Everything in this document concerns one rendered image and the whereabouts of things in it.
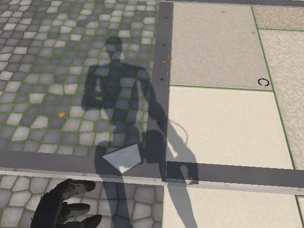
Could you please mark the robot left hand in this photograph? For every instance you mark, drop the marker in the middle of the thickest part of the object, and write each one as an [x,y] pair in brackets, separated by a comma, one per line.
[52,212]

